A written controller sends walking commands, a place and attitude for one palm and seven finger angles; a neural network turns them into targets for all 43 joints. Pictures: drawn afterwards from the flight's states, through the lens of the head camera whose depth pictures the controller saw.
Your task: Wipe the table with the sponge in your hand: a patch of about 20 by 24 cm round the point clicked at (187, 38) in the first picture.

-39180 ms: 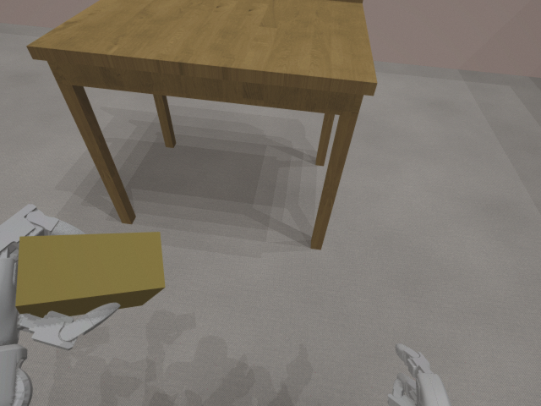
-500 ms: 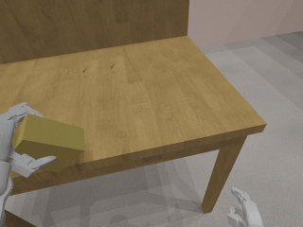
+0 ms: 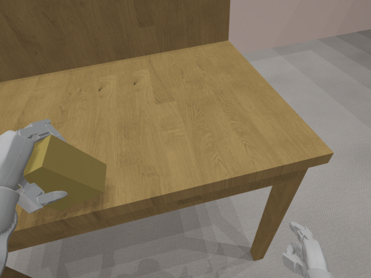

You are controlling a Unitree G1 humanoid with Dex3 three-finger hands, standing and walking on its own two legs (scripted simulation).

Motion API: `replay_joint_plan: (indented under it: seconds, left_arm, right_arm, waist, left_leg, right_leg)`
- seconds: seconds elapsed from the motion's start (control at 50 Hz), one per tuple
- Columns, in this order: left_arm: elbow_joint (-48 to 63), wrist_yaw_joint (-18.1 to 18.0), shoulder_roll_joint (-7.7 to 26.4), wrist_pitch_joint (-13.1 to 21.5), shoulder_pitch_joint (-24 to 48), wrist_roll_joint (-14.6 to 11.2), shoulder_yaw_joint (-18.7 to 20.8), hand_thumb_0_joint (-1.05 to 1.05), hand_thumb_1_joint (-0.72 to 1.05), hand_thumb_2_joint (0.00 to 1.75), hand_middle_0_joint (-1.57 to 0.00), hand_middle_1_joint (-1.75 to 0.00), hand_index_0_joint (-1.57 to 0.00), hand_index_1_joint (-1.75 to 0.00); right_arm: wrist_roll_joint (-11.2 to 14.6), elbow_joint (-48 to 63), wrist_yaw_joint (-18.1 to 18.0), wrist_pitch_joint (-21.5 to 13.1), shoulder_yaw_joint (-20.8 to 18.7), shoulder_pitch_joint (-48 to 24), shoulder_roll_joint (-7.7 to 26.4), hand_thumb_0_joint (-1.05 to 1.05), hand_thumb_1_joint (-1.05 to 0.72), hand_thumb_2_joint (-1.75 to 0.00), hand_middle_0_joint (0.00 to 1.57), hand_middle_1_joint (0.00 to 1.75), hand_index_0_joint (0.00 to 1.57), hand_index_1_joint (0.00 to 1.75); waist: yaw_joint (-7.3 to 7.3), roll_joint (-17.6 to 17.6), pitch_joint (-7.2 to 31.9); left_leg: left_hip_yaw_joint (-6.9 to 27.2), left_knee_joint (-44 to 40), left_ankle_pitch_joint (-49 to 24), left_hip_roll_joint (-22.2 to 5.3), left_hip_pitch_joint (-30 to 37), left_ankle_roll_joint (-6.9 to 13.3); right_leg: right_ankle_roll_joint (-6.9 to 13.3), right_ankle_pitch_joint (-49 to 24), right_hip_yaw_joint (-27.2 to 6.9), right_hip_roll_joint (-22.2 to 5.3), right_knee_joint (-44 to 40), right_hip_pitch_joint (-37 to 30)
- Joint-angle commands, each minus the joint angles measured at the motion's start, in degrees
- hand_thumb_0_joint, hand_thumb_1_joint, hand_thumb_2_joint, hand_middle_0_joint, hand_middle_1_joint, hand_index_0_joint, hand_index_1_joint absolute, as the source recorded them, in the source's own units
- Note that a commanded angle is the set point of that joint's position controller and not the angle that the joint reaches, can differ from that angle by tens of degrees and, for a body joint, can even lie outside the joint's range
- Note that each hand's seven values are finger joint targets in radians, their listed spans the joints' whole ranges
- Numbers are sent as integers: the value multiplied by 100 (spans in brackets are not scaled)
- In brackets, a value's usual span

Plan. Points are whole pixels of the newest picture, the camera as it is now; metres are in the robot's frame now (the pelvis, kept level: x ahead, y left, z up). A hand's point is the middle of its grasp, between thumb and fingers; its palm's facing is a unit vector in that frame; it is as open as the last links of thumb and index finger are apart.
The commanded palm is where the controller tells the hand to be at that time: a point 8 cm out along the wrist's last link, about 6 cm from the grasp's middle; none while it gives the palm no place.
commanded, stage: turn the palm down, sponge in hand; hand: left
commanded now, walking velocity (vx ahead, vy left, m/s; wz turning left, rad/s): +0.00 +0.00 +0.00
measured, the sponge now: (65, 180) +0.22 +0.27 +0.14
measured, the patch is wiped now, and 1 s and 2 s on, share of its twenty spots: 0.00 0.00 0.00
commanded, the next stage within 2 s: move the sponge above the wiping area in 1.12 s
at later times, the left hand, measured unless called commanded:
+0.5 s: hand (25, 155) +0.21 +0.28 +0.24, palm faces +0.31 -0.14 -0.94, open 10.1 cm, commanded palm +0.16 +0.30 +0.31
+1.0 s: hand (26, 148) +0.21 +0.27 +0.25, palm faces +0.35 -0.02 -0.94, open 10.1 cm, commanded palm +0.16 +0.26 +0.31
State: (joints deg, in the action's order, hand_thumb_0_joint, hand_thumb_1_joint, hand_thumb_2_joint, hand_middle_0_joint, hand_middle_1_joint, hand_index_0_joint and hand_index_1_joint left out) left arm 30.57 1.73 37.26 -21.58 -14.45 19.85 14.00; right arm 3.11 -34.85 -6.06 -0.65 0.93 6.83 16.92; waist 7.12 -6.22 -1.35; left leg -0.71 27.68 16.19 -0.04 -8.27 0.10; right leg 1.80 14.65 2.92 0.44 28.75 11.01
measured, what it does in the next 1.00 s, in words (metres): stands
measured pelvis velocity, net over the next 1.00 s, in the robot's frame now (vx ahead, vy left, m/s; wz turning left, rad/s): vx -0.04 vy -0.01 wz -0.02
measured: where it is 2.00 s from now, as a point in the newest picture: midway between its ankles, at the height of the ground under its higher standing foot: outside the picture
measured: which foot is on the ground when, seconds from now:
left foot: down 0.00-1.00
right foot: down 0.00-1.00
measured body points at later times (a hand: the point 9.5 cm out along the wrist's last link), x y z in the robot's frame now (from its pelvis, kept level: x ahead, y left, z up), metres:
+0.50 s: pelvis -0.03 +0.02 +0.01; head -0.05 -0.03 +0.45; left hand +0.19 +0.28 +0.29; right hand +0.25 -0.16 -0.06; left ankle -0.01 +0.12 -0.74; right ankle +0.01 -0.09 -0.74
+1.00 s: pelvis -0.04 -0.01 +0.00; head -0.06 -0.07 +0.45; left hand +0.19 +0.26 +0.30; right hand +0.23 -0.21 -0.07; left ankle -0.01 +0.12 -0.74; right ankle +0.01 -0.10 -0.74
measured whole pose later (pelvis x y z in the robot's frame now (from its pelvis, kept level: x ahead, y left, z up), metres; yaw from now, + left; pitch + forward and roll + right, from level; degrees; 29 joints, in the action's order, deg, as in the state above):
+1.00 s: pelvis -0.04 -0.01 +0.00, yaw -1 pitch -7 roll +1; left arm 23.5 4.9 41.3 -25.5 2.3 39.2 4.1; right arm 3.4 -36.8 -3.5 3.4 3.0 0.0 16.7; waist 9.0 -7.8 -1.9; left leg -1.5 23.3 11.3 -0.5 -5.2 -0.8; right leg 3.1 10.4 2.2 1.0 25.9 9.0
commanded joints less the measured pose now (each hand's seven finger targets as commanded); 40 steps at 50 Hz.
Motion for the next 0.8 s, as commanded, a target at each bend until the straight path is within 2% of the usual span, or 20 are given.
replay_joint_plan:
  seconds: [0.0,0.02,0.1,0.16,0.2,0.24,0.3,0.32,0.38,0.4,0.42,0.46,0.5,0.54,0.6,0.64,0.68,0.7,0.72,0.78]
  left_arm:
    - [1551,-323,1939,297,1161,553,1270,0,10,130,-120,-160,-120,-160]
    - [1595,-408,1805,297,1451,660,1171,0,10,130,-120,-160,-120,-160]
    - [726,-472,1776,-244,1381,706,1280,0,10,130,-120,-160,-120,-160]
    - [345,-274,1545,-588,1743,786,770,0,10,130,-120,-160,-120,-160]
    - [310,-49,1368,-734,2046,889,464,0,10,130,-120,-160,-120,-160]
    - [422,109,1226,-686,2365,1059,31,0,10,130,-120,-160,-120,-160]
    - [1114,282,1314,-632,2925,1383,-145,0,10,130,-120,-160,-120,-160]
    - [1226,263,1470,-567,3161,1529,-104,0,10,130,-120,-160,-120,-160]
    - [1116,242,1950,-511,3118,1894,220,0,10,130,-120,-160,-120,-160]
    - [1110,213,2215,-608,3248,2001,491,0,10,130,-120,-160,-120,-160]
    - [1005,169,2095,-586,3501,2078,364,0,10,130,-120,-160,-120,-160]
    - [528,121,2167,-603,3316,2053,501,0,10,130,-120,-160,-120,-160]
    - [387,142,2160,-725,3436,2020,549,0,10,130,-120,-160,-120,-160]
    - [-95,208,1778,-736,3177,1889,248,0,10,130,-120,-160,-120,-160]
    - [-151,402,1365,-812,2859,1868,-58,0,10,130,-120,-160,-120,-160]
    - [-38,445,1194,-718,2757,1860,-315,0,10,130,-120,-160,-120,-160]
    - [283,428,1269,-629,2794,1945,-336,0,10,130,-120,-160,-120,-160]
    - [514,376,1350,-635,2899,2017,-207,0,10,130,-120,-160,-120,-160]
    - [697,305,1445,-574,3164,2069,-211,0,10,130,-120,-160,-120,-160]
    - [923,150,2026,-432,3205,2245,243,0,10,130,-120,-160,-120,-160]
  right_arm:
    - [-74,1110,-18,-362,-44,-1411,466,0,-90,-90,20,30,20,30]
    - [-115,1061,12,-329,-26,-1226,421,0,-90,-90,20,30,20,30]
    - [-19,897,122,-152,-26,-1583,470,0,-90,-90,20,30,20,30]
    - [-9,842,121,3,-27,-1504,575,0,-90,-90,20,30,20,30]
    - [98,928,131,-25,104,-1969,485,0,-90,-90,20,30,20,30]
    - [59,918,99,-19,83,-1818,504,0,-90,-90,20,30,20,30]
    - [96,1119,94,-127,188,-2295,372,0,-90,-90,20,30,20,30]
    - [21,1088,75,-156,149,-2028,407,0,-90,-90,20,30,20,30]
    - [-76,950,53,-48,104,-1985,470,0,-90,-90,20,30,20,30]
    - [-25,1016,94,-75,179,-2319,429,0,-90,-90,20,30,20,30]
    - [-64,948,121,-44,187,-2121,407,0,-90,-90,20,30,20,30]
    - [-64,837,146,86,137,-2029,450,0,-90,-90,20,30,20,30]
    - [33,887,203,99,192,-2346,393,0,-90,-90,20,30,20,30]
    - [20,811,207,185,152,-2048,425,0,-90,-90,20,30,20,30]
    - [139,985,269,186,212,-2359,374,0,-90,-90,20,30,20,30]
    - [113,954,269,205,149,-2117,439,0,-90,-90,20,30,20,30]
    - [96,1026,251,178,125,-2167,458,0,-90,-90,20,30,20,30]
    - [131,1129,271,84,188,-2443,368,0,-90,-90,20,30,20,30]
    - [75,1130,259,33,164,-2268,420,0,-90,-90,20,30,20,30]
    - [-34,1032,204,44,80,-2194,454,0,-90,-90,20,30,20,30]
  waist:
    - [127,-92,1240]
    - [93,24,1411]
    - [191,-207,957]
    - [64,166,689]
    - [38,96,557]
    - [-36,187,650]
    - [33,-32,1095]
    - [63,-12,1352]
    - [156,-164,1362]
    - [236,-260,1357]
    - [199,-72,1402]
    - [233,-75,1147]
    - [264,-141,1079]
    - [189,202,843]
    - [142,265,659]
    - [65,397,705]
    - [82,260,861]
    - [113,216,1000]
    - [133,204,1234]
    - [220,-22,1466]
  left_leg:
    - [90,-492,-1838,48,127,163]
    - [88,-510,-2021,23,112,138]
    - [123,-712,-1926,-31,-134,1]
    - [115,-885,-1651,-78,-248,15]
    - [112,-965,-1334,-43,-221,40]
    - [151,-1055,-1186,-36,-115,91]
    - [265,-1153,-1007,-9,62,144]
    - [248,-1102,-1150,5,110,171]
    - [366,-1167,-1177,13,45,186]
    - [428,-1163,-1033,23,-120,193]
    - [334,-1096,-1220,42,-96,172]
    - [359,-1155,-1292,17,-107,120]
    - [354,-1135,-1268,37,-111,99]
    - [226,-1121,-1257,12,-96,98]
    - [195,-1111,-1036,11,-175,105]
    - [136,-1110,-927,5,-128,143]
    - [127,-1074,-737,51,-135,177]
    - [150,-1029,-664,60,-119,165]
    - [114,-971,-730,81,-117,177]
    - [160,-873,-953,157,-3,202]
  right_leg:
    - [-61,-1133,-362,-3,-463,-757]
    - [-56,-1220,-247,-62,-415,-875]
    - [29,-1141,-347,-3,-581,-896]
    - [-51,-931,-167,-53,-703,-761]
    - [-27,-628,-220,30,-799,-596]
    - [-46,-518,-147,7,-808,-585]
    - [13,-420,-254,88,-738,-799]
    - [10,-434,-237,25,-688,-916]
    - [66,-468,-310,43,-638,-1062]
    - [137,-391,-524,149,-590,-1197]
    - [133,-393,-414,40,-582,-1166]
    - [156,-445,-403,22,-689,-1078]
    - [211,-438,-591,106,-749,-1013]
    - [128,-439,-379,5,-847,-859]
    - [113,-348,-442,40,-916,-672]
    - [35,-299,-305,-17,-930,-643]
    - [19,-130,-374,-62,-925,-680]
    - [79,2,-594,2,-894,-758]
    - [65,51,-507,-93,-843,-873]
    - [123,-76,-710,-109,-779,-1027]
